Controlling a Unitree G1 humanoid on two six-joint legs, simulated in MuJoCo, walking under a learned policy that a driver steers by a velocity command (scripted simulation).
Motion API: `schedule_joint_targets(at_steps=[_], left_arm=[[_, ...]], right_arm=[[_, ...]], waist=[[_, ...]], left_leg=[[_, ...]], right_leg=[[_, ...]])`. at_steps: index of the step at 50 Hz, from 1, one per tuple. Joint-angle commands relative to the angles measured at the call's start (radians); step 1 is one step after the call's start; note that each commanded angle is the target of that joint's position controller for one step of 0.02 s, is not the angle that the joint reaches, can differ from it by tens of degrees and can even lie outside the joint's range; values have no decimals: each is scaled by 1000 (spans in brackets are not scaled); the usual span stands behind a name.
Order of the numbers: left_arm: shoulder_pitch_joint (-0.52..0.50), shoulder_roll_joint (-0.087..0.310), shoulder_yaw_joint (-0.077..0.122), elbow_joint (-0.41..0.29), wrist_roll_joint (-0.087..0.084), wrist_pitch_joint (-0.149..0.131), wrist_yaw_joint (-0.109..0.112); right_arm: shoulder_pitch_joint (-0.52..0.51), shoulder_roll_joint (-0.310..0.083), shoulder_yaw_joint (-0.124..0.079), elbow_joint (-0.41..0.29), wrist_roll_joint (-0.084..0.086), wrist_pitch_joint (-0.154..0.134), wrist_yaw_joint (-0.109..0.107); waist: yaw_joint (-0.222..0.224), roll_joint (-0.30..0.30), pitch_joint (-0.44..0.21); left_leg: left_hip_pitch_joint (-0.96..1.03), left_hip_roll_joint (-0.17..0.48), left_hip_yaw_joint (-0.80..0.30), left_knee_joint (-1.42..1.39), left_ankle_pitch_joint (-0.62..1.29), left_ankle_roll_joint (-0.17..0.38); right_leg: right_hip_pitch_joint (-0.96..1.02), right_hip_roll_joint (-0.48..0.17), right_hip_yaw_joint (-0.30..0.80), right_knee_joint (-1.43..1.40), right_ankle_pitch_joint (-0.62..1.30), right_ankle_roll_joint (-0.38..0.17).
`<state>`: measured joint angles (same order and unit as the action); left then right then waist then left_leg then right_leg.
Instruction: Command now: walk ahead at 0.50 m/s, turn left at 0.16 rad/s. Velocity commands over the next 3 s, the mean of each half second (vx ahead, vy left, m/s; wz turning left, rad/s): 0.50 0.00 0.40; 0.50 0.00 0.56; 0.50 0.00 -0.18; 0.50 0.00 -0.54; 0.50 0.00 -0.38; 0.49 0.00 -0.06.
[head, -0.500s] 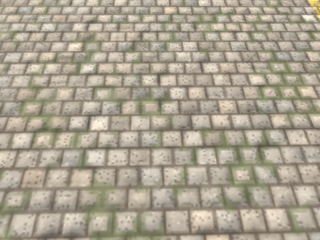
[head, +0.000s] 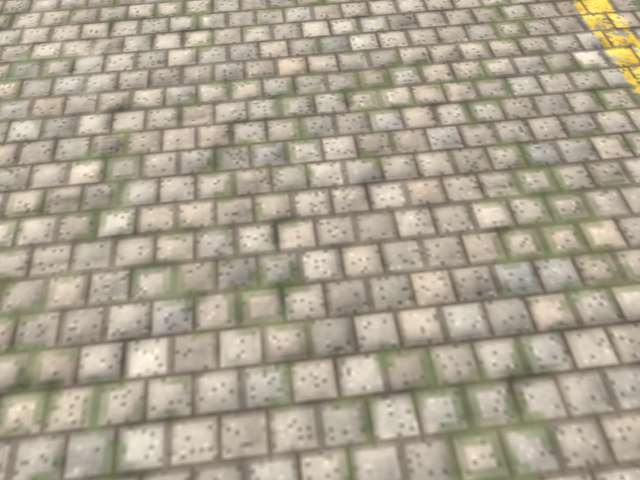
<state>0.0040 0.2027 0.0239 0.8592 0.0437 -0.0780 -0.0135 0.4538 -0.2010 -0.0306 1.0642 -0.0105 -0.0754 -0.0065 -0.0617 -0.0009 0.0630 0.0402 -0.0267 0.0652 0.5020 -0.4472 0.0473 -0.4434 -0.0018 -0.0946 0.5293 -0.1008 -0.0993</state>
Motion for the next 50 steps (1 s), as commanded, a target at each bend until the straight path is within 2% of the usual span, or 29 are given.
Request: schedule_joint_targets(at_steps=[1, 2, 3, 4, 5, 7, 10, 15, 18, 20, 23, 24, 25, 26, 27, 28, 29, 30, 31, 32, 33, 34, 36, 38, 42, 46, 48, 50], left_arm=[[459, 264, 85, 72, -2, 4, 15], [341, 212, 72, 56, -21, 9, 12], [257, 141, 54, 41, -24, 3, 9], [226, 102, 43, 44, -23, -5, 9], [222, 78, 36, 57, -27, -12, 15], [258, 76, 35, 74, -27, -31, 19], [307, 101, 42, 92, -29, -46, 22], [366, 92, 35, 112, -28, -46, 30], [421, 111, 37, 130, -28, -42, 40], [453, 120, 40, 143, -24, -32, 46], [438, 152, 48, 141, -19, -15, 56], [428, 168, 53, 137, -16, -7, 58], [421, 183, 58, 130, -15, 4, 56], [406, 191, 61, 117, -20, 11, 49], [403, 152, 52, 82, -22, 9, 43], [391, 83, 44, -4, -39, -2, 20], [257, 149, 52, -29, -26, -15, 15], [228, 134, 46, -45, -39, -30, 11], [256, 132, 47, -27, -39, -35, 15], [263, 129, 48, -26, -20, -21, 17], [292, 118, 45, -20, -2, 1, 14], [294, 113, 46, -25, 6, 19, 11], [263, 102, 43, -45, 6, 41, 4], [176, 105, 41, -81, 4, 48, 1], [24, 114, 36, -140, -2, 49, -3], [-92, 116, 24, -191, -9, 38, -11], [-124, 124, 20, -216, -15, 29, -12], [-57, 133, 19, -202, -14, 19, -14]], right_arm=[[84, -104, -20, -64, 24, -7, 0], [0, -138, -35, -80, 10, -1, -2], [-49, -117, -32, -90, 7, -4, 5], [-63, -93, -32, -87, 3, 3, 8], [-55, -82, -33, -87, -14, 17, 15], [-49, -56, -34, -86, -21, 41, 28], [-140, -50, -36, -125, -18, 59, 39], [-323, -35, -25, -198, -15, 56, 52], [-421, -27, -14, -240, -19, 54, 58], [-456, -35, -14, -262, -22, 53, 60], [-408, -60, -26, -260, -26, 55, 56], [-349, -75, -34, -246, -27, 55, 52], [-261, -96, -46, -222, -27, 51, 48], [-124, -129, -66, -180, -35, 42, 40], [-17, -227, -97, -161, -45, 38, 25], [-71, -316, -117, -189, -26, 50, 23], [-65, -291, -110, -187, -6, 62, 18], [-118, -246, -98, -184, -2, 61, 9], [-162, -195, -86, -185, -1, 54, 8], [-197, -171, -77, -191, 6, 45, 2], [-216, -155, -70, -198, 9, 34, 0], [-204, -156, -67, -197, 13, 23, 1], [-168, -187, -73, -190, 15, 9, 4], [-123, -202, -76, -189, 13, 8, 6], [-38, -203, -75, -187, 10, 15, 7], [21, -210, -75, -188, 1, 19, -1], [30, -219, -77, -193, -5, 20, -6], [2, -220, -74, -196, -6, 14, -15]], waist=[[176, -166, -386], [130, -79, -212], [106, -43, -105], [80, -46, -44], [55, -69, -16], [37, -68, -19], [33, -57, 2], [62, -56, 40], [92, -57, 49], [99, -58, 51], [58, -93, 4], [30, -103, -31], [-3, -104, -84], [-69, -66, -156], [-106, 46, -249], [-29, 264, -299], [-62, 59, -230], [-27, 27, -126], [26, -50, -57], [61, -59, -40], [85, -37, -53], [92, -26, -62], [94, -7, -57], [67, 16, -35], [6, 51, -21], [-36, 64, -15], [-41, 75, -12], [-4, 87, -21]], left_leg=[[-602, -33, -76, 772, -72, 43], [-657, 38, -125, 799, 10, 53], [-644, 79, -124, 751, 93, 54], [-609, 106, -119, 698, 135, 53], [-570, 123, -120, 662, 159, 44], [-549, 124, -107, 659, 195, 31], [-653, 140, -92, 617, 293, 17], [-702, 125, -31, 362, 453, 4], [-680, 105, 33, 220, 469, 22], [-675, 87, 61, 168, 422, 47], [-566, 13, 108, 135, 281, 106], [-499, -22, 120, 128, 223, 130], [-401, -54, 119, 97, 186, 156], [-206, -69, 85, 2, 215, 189], [29, 134, -188, -36, 131, 253], [260, 379, -780, -187, 165, 425], [217, 361, -713, -238, 205, 393], [104, 342, -583, -246, 277, 355], [-23, 293, -489, -260, 415, 306], [-100, 238, -410, -265, 503, 273], [-145, 203, -357, -271, 558, 259], [-163, 183, -338, -273, 606, 258], [-191, 152, -308, -282, 640, 252], [-190, 137, -312, -297, 620, 234], [-108, 126, -344, -285, 609, 198], [-18, 135, -379, -237, 671, 193], [9, 149, -405, -204, 716, 184], [5, 167, -384, -190, 770, 150]], right_leg=[[761, -447, 746, -246, -201, -203], [605, -401, 587, -269, -258, -167], [456, -360, 460, -319, -231, -136], [359, -314, 356, -356, -177, -92], [291, -275, 274, -377, -119, -59], [263, -256, 186, -393, -16, -48], [296, -243, 83, -410, 83, -43], [345, -210, -47, -402, 220, -25], [423, -234, -91, -385, 315, -22], [501, -254, -115, -346, 408, -21], [574, -272, -162, -187, 786, -12], [584, -275, -172, -81, 891, -13], [571, -277, -173, 72, 900, -15], [474, -263, -186, 299, 763, 7], [239, -218, -183, 614, 323, 39], [-203, 40, -64, 961, -455, 101], [-323, -21, 115, 956, -371, 88], [-332, -67, 123, 884, -271, 81], [-267, -100, 121, 779, -224, 83], [-204, -119, 126, 713, -216, 95], [-145, -126, 127, 671, -207, 110], [-125, -123, 121, 642, -209, 123], [-139, -120, 102, 574, -173, 145], [-191, -120, 91, 488, -98, 161], [-266, -97, 95, 316, 29, 164], [-278, -56, 96, 180, 68, 148], [-245, -35, 99, 116, 55, 132], [-117, -25, 87, 28, 50, 93]])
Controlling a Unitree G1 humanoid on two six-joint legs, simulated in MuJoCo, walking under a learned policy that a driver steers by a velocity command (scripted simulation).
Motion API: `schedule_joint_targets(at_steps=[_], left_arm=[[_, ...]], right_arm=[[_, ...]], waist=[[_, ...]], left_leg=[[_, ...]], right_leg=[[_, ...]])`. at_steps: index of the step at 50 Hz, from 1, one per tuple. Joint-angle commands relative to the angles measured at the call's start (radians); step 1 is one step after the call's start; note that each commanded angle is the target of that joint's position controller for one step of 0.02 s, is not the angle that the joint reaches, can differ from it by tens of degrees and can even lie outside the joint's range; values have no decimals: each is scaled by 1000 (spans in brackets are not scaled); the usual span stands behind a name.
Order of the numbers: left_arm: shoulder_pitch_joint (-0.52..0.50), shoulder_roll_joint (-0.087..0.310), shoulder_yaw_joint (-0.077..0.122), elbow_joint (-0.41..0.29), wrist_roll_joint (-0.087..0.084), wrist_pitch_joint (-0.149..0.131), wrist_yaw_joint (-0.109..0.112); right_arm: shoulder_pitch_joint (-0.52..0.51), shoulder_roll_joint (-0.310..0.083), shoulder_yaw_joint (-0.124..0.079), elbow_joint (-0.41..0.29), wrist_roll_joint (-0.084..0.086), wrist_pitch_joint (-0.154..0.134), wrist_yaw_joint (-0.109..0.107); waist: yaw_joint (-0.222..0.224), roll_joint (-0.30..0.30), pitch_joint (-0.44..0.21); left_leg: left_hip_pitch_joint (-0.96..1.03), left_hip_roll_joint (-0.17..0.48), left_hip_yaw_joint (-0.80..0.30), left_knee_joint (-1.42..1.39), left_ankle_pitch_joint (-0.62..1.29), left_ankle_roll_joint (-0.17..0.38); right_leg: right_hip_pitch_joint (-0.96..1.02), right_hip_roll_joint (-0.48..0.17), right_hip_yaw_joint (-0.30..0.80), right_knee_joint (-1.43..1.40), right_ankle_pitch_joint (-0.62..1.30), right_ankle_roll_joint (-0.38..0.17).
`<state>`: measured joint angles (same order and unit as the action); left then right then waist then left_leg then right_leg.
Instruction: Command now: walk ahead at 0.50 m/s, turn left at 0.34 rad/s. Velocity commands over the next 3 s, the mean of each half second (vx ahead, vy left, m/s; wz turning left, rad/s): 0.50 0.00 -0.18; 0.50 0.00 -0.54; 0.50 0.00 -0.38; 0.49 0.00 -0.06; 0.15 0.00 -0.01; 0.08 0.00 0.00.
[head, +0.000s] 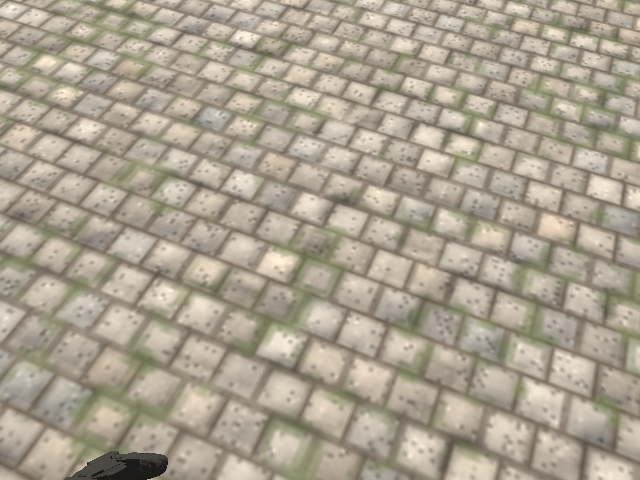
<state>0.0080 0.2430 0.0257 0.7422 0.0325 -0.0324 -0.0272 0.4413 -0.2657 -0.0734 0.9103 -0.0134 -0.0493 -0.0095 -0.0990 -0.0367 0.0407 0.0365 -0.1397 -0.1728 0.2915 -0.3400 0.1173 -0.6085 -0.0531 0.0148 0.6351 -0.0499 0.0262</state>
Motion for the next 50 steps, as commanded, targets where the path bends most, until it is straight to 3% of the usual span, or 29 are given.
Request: schedule_joint_targets(at_steps=[1, 2, 3, 4, 5, 6, 7, 8, 9, 11, 13, 15, 18, 23, 26, 27, 28, 29, 30, 31, 32, 33, 34, 35, 38, 43, 46, 50], left_arm=[[7, 105, 24, -63, -2, -32, 4], [109, 129, 36, -29, -4, -37, 13], [253, 149, 47, 14, -3, -45, 24], [407, 205, 61, 34, 14, -52, 37], [448, 321, 90, 55, 26, -44, 33], [371, 243, 79, 55, -14, -29, 18], [262, 165, 63, 31, -25, -26, 12], [229, 122, 51, 30, -20, -30, 7], [237, 110, 45, 43, -17, -35, 8], [277, 109, 42, 81, -25, -45, 11], [322, 132, 50, 101, -33, -51, 13], [346, 151, 57, 107, -33, -46, 18], [391, 152, 63, 114, -34, -37, 18], [456, 170, 76, 114, -23, -29, 19], [421, 188, 86, 92, -16, -23, 26], [395, 196, 89, 82, -18, -23, 27], [385, 186, 87, 76, -23, -27, 24], [375, 131, 72, 50, -36, -37, 18], [423, 53, 54, 14, -58, -36, 19], [473, 119, 63, 23, -31, -20, 26], [430, 138, 67, 43, -14, -9, 22], [380, 119, 64, 40, -11, -6, 10], [359, 107, 64, 36, -6, 0, 1], [348, 107, 65, 31, 4, 11, -8], [295, 95, 61, 2, 4, 30, -25], [138, 80, 47, -59, 4, 37, -45], [43, 61, 30, -92, 2, 32, -57], [-43, 69, 24, -134, 8, 29, -63]], right_arm=[[-1, -157, -28, -41, -4, -19, -12], [-10, -169, -30, -38, -6, -25, -9], [-22, -172, -29, -35, -8, -29, -3], [-8, -120, -14, -56, -8, -33, 1], [146, -35, -2, -62, 27, -32, 10], [115, -102, -3, -49, -12, -31, 5], [6, -115, -4, -69, -22, -30, 10], [-81, -112, 1, -92, -28, -35, 15], [-114, -103, 3, -108, -32, -32, 20], [-108, -81, 13, -119, -42, -16, 29], [-126, -66, 22, -133, -42, -7, 33], [-205, -58, 31, -162, -39, -2, 33], [-351, -46, 46, -213, -31, -1, 35], [-480, -51, 54, -263, -13, -12, 32], [-432, -77, 47, -265, -9, -26, 24], [-366, -86, 41, -247, -9, -33, 18], [-272, -116, 29, -219, -16, -45, 7], [-136, -190, 9, -209, -37, -56, -10], [-83, -272, -10, -210, -50, -41, -20], [-107, -249, -15, -200, -37, -24, -17], [-161, -145, 7, -218, -29, -21, -10], [-197, -95, 20, -217, -23, -25, -4], [-211, -77, 25, -214, -24, -30, -4], [-198, -73, 27, -202, -21, -37, -5], [-149, -88, 18, -173, -7, -59, 1], [-97, -99, 9, -137, -6, -58, 4], [-85, -110, 4, -122, -7, -56, 5], [-30, -142, -7, -89, -7, -41, -3]], waist=[[63, 129, -15], [106, 126, -59], [179, 93, -131], [231, 17, -247], [155, -261, -343], [129, -145, -263], [107, -44, -103], [112, 23, -54], [99, 10, -32], [74, -40, -48], [71, -41, -59], [84, -38, -32], [125, -41, 2], [174, -41, -17], [135, -54, -34], [99, -48, -50], [55, -4, -96], [-4, 111, -207], [11, 298, -269], [63, 279, -236], [72, 136, -130], [77, 93, -56], [89, 119, -38], [96, 152, -28], [103, 143, -47], [84, 124, -6], [67, 127, 21], [45, 125, 44]], left_leg=[[-10, 281, -127, 55, 769, 58], [-4, 266, -101, 159, 907, 40], [-30, 218, -44, 342, 924, 21], [-172, 168, -1, 618, 663, 4], [-490, -32, 87, 957, -84, -50], [-617, 23, 35, 1038, -145, -33], [-653, 94, 60, 1019, -43, -36], [-640, 129, 76, 960, 14, -42], [-624, 156, 87, 905, 31, -51], [-564, 173, 106, 827, 38, -80], [-569, 179, 129, 767, 28, -108], [-600, 190, 149, 675, 61, -135], [-610, 194, 164, 502, 185, -161], [-560, 156, 163, 340, 255, -166], [-421, 131, 148, 245, 183, -144], [-318, 118, 152, 189, 173, -131], [-163, 133, 134, 129, 173, -107], [26, 323, -46, 76, 25, -56], [206, 548, -400, -27, -148, 15], [138, 594, -555, -41, -234, 74], [39, 539, -436, -48, -234, 64], [-52, 479, -280, -70, -96, 46], [-95, 437, -170, -88, 22, 23], [-114, 408, -94, -95, 126, 14], [-101, 397, 28, -103, 360, 22], [-77, 392, 174, -135, 443, 36], [-91, 376, 262, -137, 448, 18], [-14, 406, 326, -91, 558, -4]], right_leg=[[163, 48, -37, -102, -26, -57], [284, 81, -56, -118, -70, -82], [449, 83, -63, -174, -55, -111], [667, -95, 141, -174, -181, -161], [885, -349, 677, -290, -195, -328], [810, -329, 824, -377, -336, -342], [669, -282, 642, -379, -340, -321], [579, -224, 514, -384, -214, -298], [533, -174, 430, -390, -89, -275], [487, -118, 343, -402, 82, -261], [474, -106, 312, -414, 150, -281], [439, -95, 298, -446, 92, -292], [417, -68, 287, -467, 36, -268], [476, -69, 315, -387, 123, -240], [464, -78, 367, -305, 149, -205], [436, -65, 375, -253, 148, -188], [390, -13, 349, -136, 145, -163], [303, 51, 262, 106, 20, -132], [40, 187, 109, 343, -450, -102], [-60, 126, 75, 483, -498, -108], [-71, 72, 89, 529, -411, -110], [-55, 46, 81, 511, -341, -98], [-33, 24, 69, 488, -305, -87], [-25, 11, 59, 481, -286, -75], [-51, 5, 44, 495, -218, -57], [-141, -13, 18, 375, -81, -35], [-75, -13, -30, 193, 13, -49], [-6, 11, -109, 38, -59, -103]])
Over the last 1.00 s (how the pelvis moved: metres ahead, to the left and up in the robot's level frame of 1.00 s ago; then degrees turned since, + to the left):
0.52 0.10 0.01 32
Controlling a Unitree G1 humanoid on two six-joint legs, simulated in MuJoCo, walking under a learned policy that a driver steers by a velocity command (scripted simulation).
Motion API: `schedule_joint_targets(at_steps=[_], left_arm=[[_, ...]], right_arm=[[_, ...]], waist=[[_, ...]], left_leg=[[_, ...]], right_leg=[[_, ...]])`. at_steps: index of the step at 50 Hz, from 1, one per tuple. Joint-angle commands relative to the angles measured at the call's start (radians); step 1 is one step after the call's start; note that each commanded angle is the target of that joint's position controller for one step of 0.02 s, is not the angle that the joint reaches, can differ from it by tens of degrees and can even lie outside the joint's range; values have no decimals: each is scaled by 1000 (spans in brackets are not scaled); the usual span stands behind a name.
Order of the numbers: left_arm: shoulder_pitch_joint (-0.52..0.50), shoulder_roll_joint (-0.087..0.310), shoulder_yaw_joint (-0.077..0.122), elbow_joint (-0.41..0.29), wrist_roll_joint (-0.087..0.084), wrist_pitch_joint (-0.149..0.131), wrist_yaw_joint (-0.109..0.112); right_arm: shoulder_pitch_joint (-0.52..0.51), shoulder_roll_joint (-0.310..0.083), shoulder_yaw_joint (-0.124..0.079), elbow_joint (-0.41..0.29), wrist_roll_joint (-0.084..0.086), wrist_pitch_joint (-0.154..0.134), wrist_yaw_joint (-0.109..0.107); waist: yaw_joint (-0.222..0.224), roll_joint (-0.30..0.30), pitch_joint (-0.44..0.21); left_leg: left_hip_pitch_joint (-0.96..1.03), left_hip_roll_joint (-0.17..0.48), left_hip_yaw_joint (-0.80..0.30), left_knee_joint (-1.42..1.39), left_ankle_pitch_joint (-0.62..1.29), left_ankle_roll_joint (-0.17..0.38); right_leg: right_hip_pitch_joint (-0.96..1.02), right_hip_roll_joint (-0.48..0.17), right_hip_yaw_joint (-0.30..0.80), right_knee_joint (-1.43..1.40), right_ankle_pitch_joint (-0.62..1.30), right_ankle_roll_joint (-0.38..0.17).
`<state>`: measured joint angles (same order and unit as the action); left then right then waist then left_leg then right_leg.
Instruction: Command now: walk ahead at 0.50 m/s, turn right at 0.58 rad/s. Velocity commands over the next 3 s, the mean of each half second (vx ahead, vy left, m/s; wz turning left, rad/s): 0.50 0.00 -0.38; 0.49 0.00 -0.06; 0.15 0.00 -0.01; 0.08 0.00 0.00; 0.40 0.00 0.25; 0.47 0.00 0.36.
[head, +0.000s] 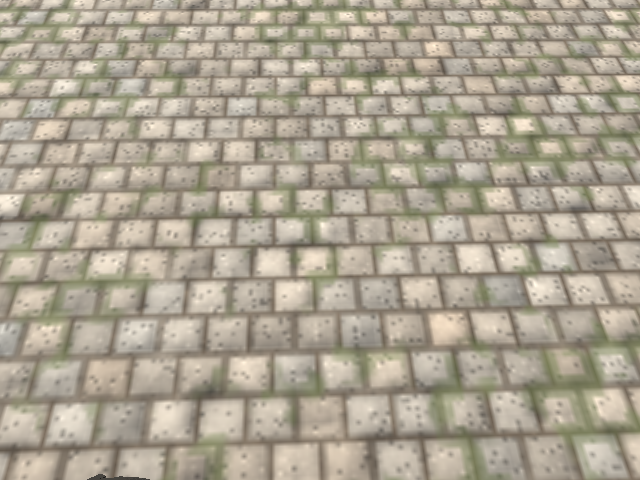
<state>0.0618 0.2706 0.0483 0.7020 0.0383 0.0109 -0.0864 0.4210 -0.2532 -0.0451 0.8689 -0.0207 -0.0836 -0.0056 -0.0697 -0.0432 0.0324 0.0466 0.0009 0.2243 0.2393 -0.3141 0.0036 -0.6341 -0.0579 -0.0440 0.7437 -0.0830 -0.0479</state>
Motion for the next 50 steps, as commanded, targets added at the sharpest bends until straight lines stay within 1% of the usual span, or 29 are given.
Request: schedule_joint_targets(at_steps=[1, 3, 4, 5, 6, 7, 8, 9, 10, 11, 13, 16, 21, 27, 30, 31, 32, 33, 34, 35, 36, 37, 38, 40, 42, 44, 46, 48, 50], left_arm=[[-96, 47, 3, -98, 5, -14, 0], [-21, 67, 14, -85, 11, -16, 13], [94, 85, 26, -53, 15, -25, 23], [270, 125, 48, 4, 24, -33, 38], [333, 244, 79, 7, 24, -32, 55], [335, 301, 92, -24, -13, -23, 62], [328, 265, 86, 1, -24, -16, 72], [281, 200, 68, 15, -28, -20, 80], [236, 148, 51, 18, -25, -28, 83], [201, 122, 40, 18, -30, -37, 85], [195, 100, 29, 24, -32, -60, 77], [255, 120, 33, 63, -36, -78, 73], [345, 118, 28, 106, -38, -84, 76], [432, 122, 21, 159, -23, -86, 91], [400, 144, 21, 173, -16, -86, 103], [386, 156, 23, 175, -13, -88, 104], [374, 162, 23, 180, -11, -86, 102], [367, 151, 17, 173, -18, -90, 100], [459, 58, -5, 137, -54, -94, 91], [457, 104, 7, 154, -36, -92, 93], [383, 122, 14, 141, -16, -87, 92], [331, 107, 7, 132, -13, -90, 84], [310, 87, 4, 129, -14, -84, 77], [338, 66, -3, 144, 3, -59, 66], [324, 54, -6, 142, 3, -49, 58], [241, 51, -9, 117, 2, -45, 54], [149, 47, -13, 88, 0, -46, 53], [89, 20, -24, 74, -5, -51, 54], [51, -3, -34, 73, -11, -56, 59]], right_arm=[[-3, -164, -37, -40, 0, 0, -9], [8, -199, -43, -28, -1, 15, -15], [8, -210, -44, -27, 1, 24, -16], [-3, -205, -40, -42, 1, 29, -16], [31, -102, -15, -106, 9, 25, -2], [-37, -127, -22, -162, -2, 16, 7], [-144, -150, -27, -179, -4, 14, 10], [-135, -124, -14, -172, 8, 3, 12], [-110, -114, -11, -149, 4, 4, 12], [-82, -111, -11, -137, -13, 18, 13], [-38, -102, -10, -114, -27, 50, 22], [-106, -81, -9, -127, -22, 64, 33], [-289, -75, -7, -172, -16, 60, 37], [-451, -66, 4, -225, -10, 48, 44], [-393, -79, -2, -214, -7, 38, 40], [-318, -94, -9, -188, -6, 34, 30], [-182, -113, -20, -144, -7, 28, 18], [-17, -151, -34, -101, -22, 18, 4], [100, -277, -66, -92, -48, 15, -7], [74, -242, -61, -78, -14, 26, 8], [-40, -195, -49, -90, 8, 31, 14], [-118, -131, -33, -101, 9, 29, 18], [-147, -97, -22, -94, 5, 25, 19], [-149, -76, -12, -68, 6, 11, 16], [-111, -95, -18, -41, 12, -6, 20], [-83, -109, -22, -18, 15, -12, 22], [-52, -102, -20, 2, 17, -11, 23], [-39, -94, -15, 20, 17, -11, 23], [-10, -98, -12, 41, 16, -11, 20]], waist=[[21, 135, 45], [61, 154, -17], [112, 143, -88], [191, 89, -189], [174, -113, -310], [179, -147, -379], [193, -22, -249], [146, 6, -131], [95, 42, -71], [56, 31, -49], [30, 12, -71], [44, 7, -30], [104, -5, 19], [150, -9, 60], [100, -22, 48], [67, -31, 5], [6, -14, -70], [-67, 19, -172], [-50, 220, -332], [-33, 242, -354], [13, 134, -170], [32, 73, -76], [57, 76, -16], [95, 117, 4], [102, 112, 2], [93, 103, 27], [74, 99, 47], [66, 96, 57], [49, 107, 29]], left_leg=[[0, 268, -49, 7, 648, 102], [38, 272, -7, 196, 973, 90], [13, 266, 10, 374, 1016, 84], [-130, 243, 27, 626, 850, 55], [-510, 150, 24, 970, 192, 4], [-742, -12, -150, 1181, -250, -29], [-835, 53, -247, 1187, -140, -17], [-806, 95, -236, 1105, -46, -9], [-728, 126, -237, 1005, -16, -6], [-654, 138, -240, 953, -13, -12], [-573, 133, -225, 910, 4, -20], [-631, 134, -209, 807, 106, -29], [-744, 123, -206, 595, 277, -29], [-738, 68, -175, 399, 295, 16], [-592, 16, -161, 321, 198, 66], [-479, -21, -147, 307, 155, 84], [-315, -53, -133, 256, 156, 107], [-61, 31, -214, 232, 169, 146], [255, 334, -651, 211, 65, 265], [252, 420, -955, 64, 88, 316], [93, 381, -811, 48, 17, 297], [-41, 341, -684, 11, 28, 276], [-136, 287, -582, -29, 69, 241], [-236, 222, -462, -73, 178, 206], [-240, 208, -409, -99, 274, 219], [-222, 196, -368, -134, 290, 224], [-192, 173, -329, -148, 329, 217], [-192, 144, -257, -104, 586, 194], [-174, 130, -206, -46, 789, 167]], right_leg=[[52, 37, -70, -96, -71, -48], [181, 111, -109, -129, -178, -93], [321, 154, -109, -175, -188, -122], [574, 142, -46, -233, -168, -159], [901, -153, 383, -269, -321, -256], [981, -314, 843, -432, -201, -354], [916, -275, 665, -442, -87, -325], [765, -245, 516, -443, 44, -292], [640, -183, 413, -458, 153, -242], [550, -138, 346, -475, 224, -218], [485, -99, 278, -506, 299, -209], [480, -79, 238, -567, 265, -197], [590, -77, 220, -588, 268, -157], [720, -114, 213, -556, 362, -153], [739, -132, 193, -477, 590, -129], [736, -125, 182, -394, 741, -114], [720, -95, 154, -231, 810, -99], [580, -59, 127, -9, 640, -83], [262, 82, 60, 383, 160, -34], [98, 185, 111, 557, -420, -37], [31, 109, 154, 590, -351, -44], [35, 65, 143, 537, -283, -44], [61, 28, 126, 470, -253, -43], [139, 1, 101, 404, -219, -21], [122, -12, 78, 368, -180, -3], [48, -39, 57, 296, -109, 17], [-3, -53, 36, 188, -36, 35], [44, -31, 3, 48, 25, 46], [125, 7, -31, -58, 82, 43]])
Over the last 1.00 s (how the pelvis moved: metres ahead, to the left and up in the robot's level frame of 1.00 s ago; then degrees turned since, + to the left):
0.50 -0.07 0.00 -27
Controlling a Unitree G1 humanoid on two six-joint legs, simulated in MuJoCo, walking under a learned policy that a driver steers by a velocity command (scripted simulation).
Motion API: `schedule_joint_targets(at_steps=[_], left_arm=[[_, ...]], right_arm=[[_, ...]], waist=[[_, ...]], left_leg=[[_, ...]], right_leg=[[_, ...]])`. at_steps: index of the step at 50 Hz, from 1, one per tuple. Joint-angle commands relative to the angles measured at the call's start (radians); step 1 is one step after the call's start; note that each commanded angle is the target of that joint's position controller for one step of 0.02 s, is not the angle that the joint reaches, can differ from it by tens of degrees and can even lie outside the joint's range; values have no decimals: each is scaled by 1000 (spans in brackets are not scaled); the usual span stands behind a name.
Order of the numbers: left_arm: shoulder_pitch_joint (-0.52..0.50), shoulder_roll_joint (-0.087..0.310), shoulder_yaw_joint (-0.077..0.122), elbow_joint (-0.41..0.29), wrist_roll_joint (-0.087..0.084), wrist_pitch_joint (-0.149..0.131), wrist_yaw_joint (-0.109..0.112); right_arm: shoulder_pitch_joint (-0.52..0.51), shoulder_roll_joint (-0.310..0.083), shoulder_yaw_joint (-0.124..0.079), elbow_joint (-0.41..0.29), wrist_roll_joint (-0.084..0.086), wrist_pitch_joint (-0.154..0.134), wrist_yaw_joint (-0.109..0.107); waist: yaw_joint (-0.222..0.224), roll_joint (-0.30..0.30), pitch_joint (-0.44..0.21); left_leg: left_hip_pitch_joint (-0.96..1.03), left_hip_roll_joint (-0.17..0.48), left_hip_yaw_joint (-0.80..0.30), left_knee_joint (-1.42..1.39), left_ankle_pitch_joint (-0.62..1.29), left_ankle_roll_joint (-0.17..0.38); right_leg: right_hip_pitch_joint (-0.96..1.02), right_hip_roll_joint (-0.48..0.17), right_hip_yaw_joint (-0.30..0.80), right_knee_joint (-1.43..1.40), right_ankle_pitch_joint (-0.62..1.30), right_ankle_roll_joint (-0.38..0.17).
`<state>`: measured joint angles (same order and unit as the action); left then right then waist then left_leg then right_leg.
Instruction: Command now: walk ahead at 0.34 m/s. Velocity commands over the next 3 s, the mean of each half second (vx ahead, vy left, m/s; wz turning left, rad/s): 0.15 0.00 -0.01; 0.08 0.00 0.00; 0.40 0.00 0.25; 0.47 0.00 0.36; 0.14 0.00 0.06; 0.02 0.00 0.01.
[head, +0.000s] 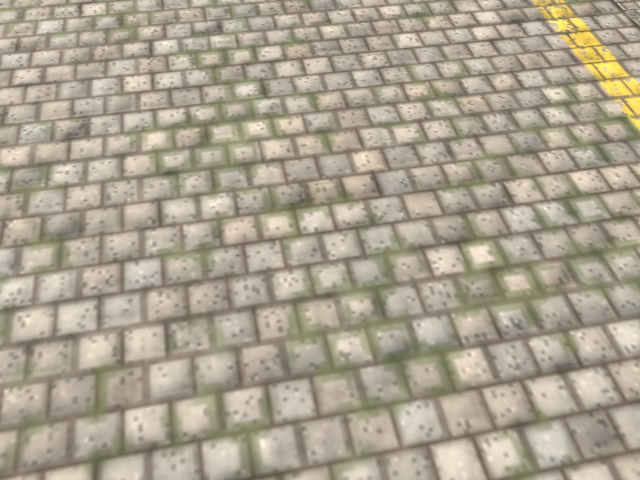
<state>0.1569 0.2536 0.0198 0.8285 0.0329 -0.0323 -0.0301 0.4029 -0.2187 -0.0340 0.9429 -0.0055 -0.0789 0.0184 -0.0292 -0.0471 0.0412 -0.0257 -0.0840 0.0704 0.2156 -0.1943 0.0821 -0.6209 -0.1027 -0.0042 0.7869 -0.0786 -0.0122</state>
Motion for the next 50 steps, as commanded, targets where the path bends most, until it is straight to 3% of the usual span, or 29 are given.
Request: schedule_joint_targets(at_steps=[1, 4, 6, 7, 8, 9, 10, 11, 12, 13, 16, 19, 22, 24, 25, 26, 28, 31, 34, 41, 43, 45, 46, 48, 49, 50], left_arm=[[-54, 15, -6, -51, -9, -15, 7], [-41, 38, -1, -36, -6, -23, 21], [65, 63, 11, 10, 3, -36, 32], [154, 77, 17, 46, 13, -52, 38], [257, 140, 29, 68, 28, -66, 45], [276, 181, 42, 77, 12, -53, 45], [255, 128, 32, 64, -35, -40, 36], [177, 97, 22, 58, -40, -34, 38], [104, 55, 8, 51, -31, -30, 45], [65, 32, -2, 53, -28, -28, 54], [44, 36, -5, 76, -15, -25, 59], [60, 60, 1, 100, -12, -17, 55], [43, 74, 8, 116, -20, 6, 54], [51, 64, 9, 128, -28, 21, 55], [66, 54, 10, 134, -29, 25, 54], [93, 36, 11, 138, -37, 33, 52], [119, 12, 7, 169, -28, 33, 48], [149, 23, 8, 205, -20, 22, 48], [141, 9, 3, 227, -25, 18, 52], [161, -8, -4, 271, -25, 19, 61], [170, -1, 0, 277, -24, 23, 61], [164, 12, 10, 266, -19, 31, 56], [148, -2, 9, 254, -16, 31, 51], [95, -49, 2, 223, -6, 18, 38], [78, -47, 3, 207, 5, 8, 33], [69, -26, 11, 194, 5, -2, 28]], right_arm=[[25, -132, -21, -21, 0, -14, -6], [20, -133, -19, -2, -5, -3, -18], [-9, -138, -20, 4, -3, 4, -29], [-10, -137, -19, 8, 4, 7, -31], [17, -114, -10, -14, 11, 3, -35], [204, 0, 15, 16, 53, 16, -34], [163, -92, -6, 46, 30, 40, -45], [80, -101, -13, 30, 9, 50, -43], [23, -83, -10, 25, -8, 56, -41], [-9, -71, -9, 25, -16, 66, -38], [39, -30, 3, 68, -19, 99, -37], [-7, -30, 7, 81, -14, 118, -49], [-26, -30, 12, 99, -16, 122, -51], [-26, -33, 17, 110, -26, 113, -50], [-27, -51, 19, 108, -33, 102, -52], [-62, -81, 15, 107, -21, 94, -52], [-100, -45, 26, 115, -8, 71, -50], [-101, -45, 24, 122, 0, 58, -56], [-59, -27, 27, 140, -3, 61, -56], [-31, -18, 30, 162, -3, 62, -59], [-6, -29, 23, 169, -7, 65, -58], [0, -53, 10, 157, -11, 73, -54], [16, -57, 6, 154, -10, 75, -52], [69, -86, -11, 168, -9, 70, -54], [64, -100, -20, 169, -11, 65, -55], [58, -97, -24, 166, -14, 59, -54]], waist=[[-1, 119, 4], [7, 147, -15], [56, 135, -41], [95, 86, -79], [110, 2, -191], [50, -206, -371], [74, -81, -391], [55, -48, -266], [33, -19, -168], [13, -28, -107], [-27, -48, -114], [-7, -60, -112], [-12, -61, -73], [-16, -18, -16], [-4, 15, 14], [38, 102, 65], [62, 161, 54], [65, 112, 18], [45, 67, 23], [36, 48, 22], [31, 56, 12], [24, 80, 67], [13, 101, 106], [-15, 194, 138], [-16, 211, 146], [-10, 190, 136]], left_leg=[[-76, 217, -49, 2, 707, 79], [-1, 246, -75, 86, 738, 63], [31, 246, -96, 209, 752, 39], [11, 209, -77, 339, 679, 15], [-116, 165, -52, 525, 374, -14], [-303, 27, -30, 816, -364, -39], [-327, 21, -123, 887, -464, -42], [-360, 47, -141, 903, -431, -47], [-367, 73, -141, 862, -378, -52], [-336, 97, -143, 801, -330, -64], [-188, 89, -96, 648, -272, -89], [-164, 92, -74, 503, -228, -88], [-105, 90, -50, 369, -116, -72], [-52, 113, -78, 230, -39, -48], [-71, 167, -144, 155, -69, -35], [-218, 197, -208, 109, -193, -17], [-371, 210, -230, 23, -259, -34], [-312, 186, -196, 38, -151, -49], [-246, 177, -178, 67, -92, -37], [-222, 176, -169, 78, -49, -30], [-225, 155, -165, 78, -235, -16], [-265, 159, -204, 64, -488, 25], [-266, 186, -252, 36, -557, 46], [-176, 305, -412, -74, -605, 105], [-155, 364, -462, -101, -565, 134], [-133, 381, -470, -108, -514, 145]], right_leg=[[137, 69, -76, -131, 103, 3], [190, 92, -51, -200, 67, -27], [299, 116, -40, -303, 56, -58], [425, 102, -33, -401, 207, -73], [647, -71, 105, -325, 656, -104], [887, -331, 366, -270, 1036, -306], [818, -310, 387, -307, 959, -334], [698, -265, 315, -371, 795, -312], [588, -220, 269, -425, 640, -274], [491, -180, 212, -471, 571, -241], [369, -109, 118, -511, 416, -195], [346, -99, 133, -547, 108, -185], [264, -81, 156, -589, -279, -149], [183, -62, 165, -604, -454, -86], [178, -41, 158, -582, -452, -52], [235, 24, 100, -563, -367, -31], [458, 42, 69, -471, -157, -32], [494, 24, 82, -465, -98, -41], [444, 20, 87, -484, -113, -38], [449, 19, 84, -480, -79, -34], [433, 48, 67, -454, -248, -43], [337, 83, 47, -400, -479, -66], [276, 96, 37, -364, -502, -68], [156, 141, -49, -194, -345, -51], [123, 113, -54, -118, -279, -52], [96, 93, -41, -80, -289, -56]])
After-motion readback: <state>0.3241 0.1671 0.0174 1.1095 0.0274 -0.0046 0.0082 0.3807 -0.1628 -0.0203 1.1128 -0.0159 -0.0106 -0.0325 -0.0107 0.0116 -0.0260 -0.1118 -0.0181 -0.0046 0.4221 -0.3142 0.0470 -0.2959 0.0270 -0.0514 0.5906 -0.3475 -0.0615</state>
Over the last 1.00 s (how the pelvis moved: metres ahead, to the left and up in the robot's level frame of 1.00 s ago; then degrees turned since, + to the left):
0.55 -0.06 0.01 -12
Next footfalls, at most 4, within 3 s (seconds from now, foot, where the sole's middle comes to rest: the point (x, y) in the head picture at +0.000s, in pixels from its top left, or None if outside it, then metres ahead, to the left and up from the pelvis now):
0.14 right None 0.24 -0.11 -0.78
0.50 left None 0.17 0.10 -0.78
1.58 left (291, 437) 0.58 0.06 -0.78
2.12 right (298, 307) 0.91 0.04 -0.78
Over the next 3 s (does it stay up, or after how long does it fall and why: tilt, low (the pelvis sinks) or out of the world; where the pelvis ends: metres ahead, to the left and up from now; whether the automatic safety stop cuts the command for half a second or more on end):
stays up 0.81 0.11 0.00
